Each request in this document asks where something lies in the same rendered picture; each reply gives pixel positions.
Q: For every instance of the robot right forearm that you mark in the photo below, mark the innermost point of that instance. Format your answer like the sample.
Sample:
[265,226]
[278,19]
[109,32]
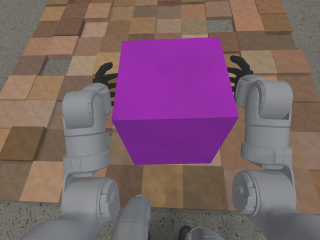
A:
[268,111]

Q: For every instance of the left robot shin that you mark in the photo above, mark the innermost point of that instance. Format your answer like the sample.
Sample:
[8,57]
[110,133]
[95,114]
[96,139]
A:
[146,224]

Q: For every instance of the robot right hand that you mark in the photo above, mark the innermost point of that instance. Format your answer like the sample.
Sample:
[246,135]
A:
[239,73]

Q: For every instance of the robot left hand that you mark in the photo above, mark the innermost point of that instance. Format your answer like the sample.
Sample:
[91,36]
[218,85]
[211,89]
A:
[101,78]

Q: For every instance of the left robot upper arm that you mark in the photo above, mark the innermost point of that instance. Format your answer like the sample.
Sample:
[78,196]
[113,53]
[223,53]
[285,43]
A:
[88,204]

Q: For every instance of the right robot upper arm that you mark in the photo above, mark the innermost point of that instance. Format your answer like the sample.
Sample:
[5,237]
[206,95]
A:
[268,199]

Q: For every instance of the robot left forearm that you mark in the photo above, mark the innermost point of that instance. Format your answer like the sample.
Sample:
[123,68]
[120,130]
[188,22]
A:
[83,114]

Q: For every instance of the carton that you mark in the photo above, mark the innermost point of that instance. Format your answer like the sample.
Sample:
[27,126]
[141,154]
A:
[174,102]

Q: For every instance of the right robot thigh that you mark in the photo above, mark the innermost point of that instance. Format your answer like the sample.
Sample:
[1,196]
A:
[203,234]

